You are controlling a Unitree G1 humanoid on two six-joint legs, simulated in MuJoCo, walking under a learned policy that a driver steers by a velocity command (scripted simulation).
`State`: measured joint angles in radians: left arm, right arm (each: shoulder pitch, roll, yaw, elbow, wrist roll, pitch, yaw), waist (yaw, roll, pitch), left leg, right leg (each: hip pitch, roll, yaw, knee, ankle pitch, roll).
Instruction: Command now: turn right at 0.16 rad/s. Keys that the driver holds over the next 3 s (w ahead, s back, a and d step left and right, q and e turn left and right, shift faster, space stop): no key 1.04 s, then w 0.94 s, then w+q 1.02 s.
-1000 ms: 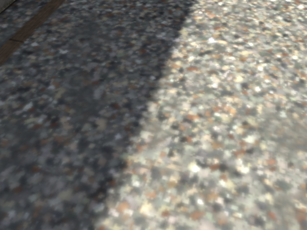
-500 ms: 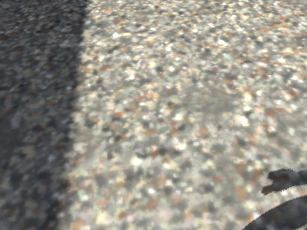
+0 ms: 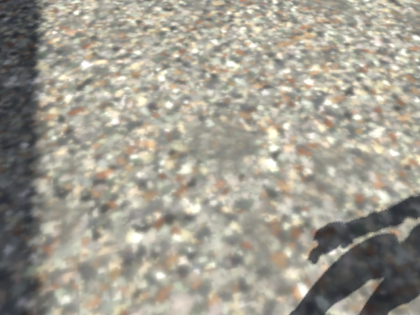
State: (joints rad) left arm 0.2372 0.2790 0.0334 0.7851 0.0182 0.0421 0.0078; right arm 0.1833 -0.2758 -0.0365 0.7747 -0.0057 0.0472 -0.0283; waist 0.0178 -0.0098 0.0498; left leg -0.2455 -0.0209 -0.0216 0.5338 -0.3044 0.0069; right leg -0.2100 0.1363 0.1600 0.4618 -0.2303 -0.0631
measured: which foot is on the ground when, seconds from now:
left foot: up 0.00-0.00, down 0.02-1.00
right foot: down 0.00-1.00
